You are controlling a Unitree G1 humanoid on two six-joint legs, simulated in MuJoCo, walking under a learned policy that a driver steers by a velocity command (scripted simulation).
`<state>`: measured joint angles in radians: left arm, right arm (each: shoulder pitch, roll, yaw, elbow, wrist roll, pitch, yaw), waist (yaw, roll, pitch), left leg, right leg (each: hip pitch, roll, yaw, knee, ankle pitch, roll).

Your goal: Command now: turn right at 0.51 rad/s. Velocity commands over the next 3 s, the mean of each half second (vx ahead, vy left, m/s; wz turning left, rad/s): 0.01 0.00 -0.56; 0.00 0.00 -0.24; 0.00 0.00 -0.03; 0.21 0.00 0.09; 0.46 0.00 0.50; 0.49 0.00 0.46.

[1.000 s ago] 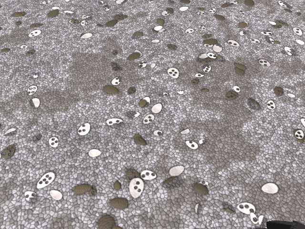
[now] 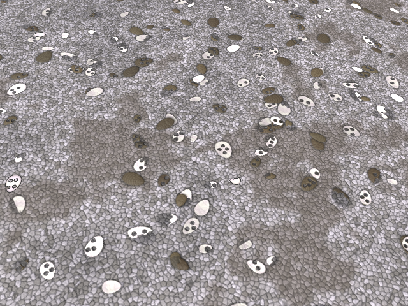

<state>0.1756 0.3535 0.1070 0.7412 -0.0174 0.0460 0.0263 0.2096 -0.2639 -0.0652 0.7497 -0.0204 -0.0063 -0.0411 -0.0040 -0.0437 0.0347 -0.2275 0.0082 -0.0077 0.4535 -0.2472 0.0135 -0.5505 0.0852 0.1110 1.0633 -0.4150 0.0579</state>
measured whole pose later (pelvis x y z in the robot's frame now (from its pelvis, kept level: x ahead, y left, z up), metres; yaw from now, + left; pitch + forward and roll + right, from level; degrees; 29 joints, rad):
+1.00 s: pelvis +0.02 -0.03 -0.01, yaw -24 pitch -1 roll +0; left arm 0.20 0.27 0.04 0.73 0.01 0.04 0.01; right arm 0.17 -0.24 -0.02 0.71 -0.02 -0.03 0.00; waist 0.01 -0.01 0.03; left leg -0.23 -0.01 -0.02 0.53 -0.28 0.00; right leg -0.24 0.04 0.11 0.53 -0.28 0.01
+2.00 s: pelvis +0.09 -0.09 +0.00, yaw -20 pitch +0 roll +0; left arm 0.35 0.24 0.06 0.94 0.00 -0.11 0.00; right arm 0.31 -0.30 -0.05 0.84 0.05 -0.05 -0.01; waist 0.02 0.04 -0.01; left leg -0.44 -0.01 -0.10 1.04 -0.34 0.06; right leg -0.11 0.01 -0.06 0.38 -0.28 -0.03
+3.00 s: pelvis +0.64 -0.16 +0.00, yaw +10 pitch +1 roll -1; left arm 0.25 0.26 0.05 0.74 0.01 -0.11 -0.02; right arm 0.30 -0.29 -0.05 0.73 0.02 -0.05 0.00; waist 0.01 0.04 0.01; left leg -0.47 0.00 -0.07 1.15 -0.35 0.03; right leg -0.28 0.05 -0.01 0.43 -0.17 -0.04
